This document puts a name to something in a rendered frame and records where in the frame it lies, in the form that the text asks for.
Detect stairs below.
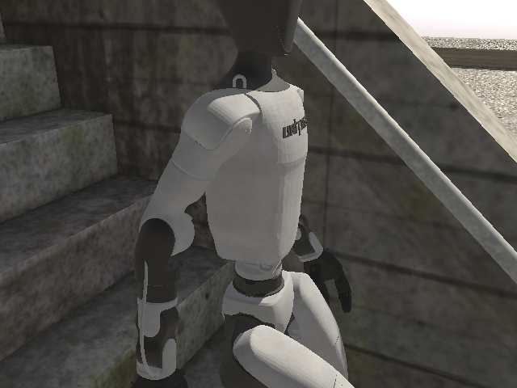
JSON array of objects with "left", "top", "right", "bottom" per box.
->
[{"left": 0, "top": 12, "right": 292, "bottom": 388}]

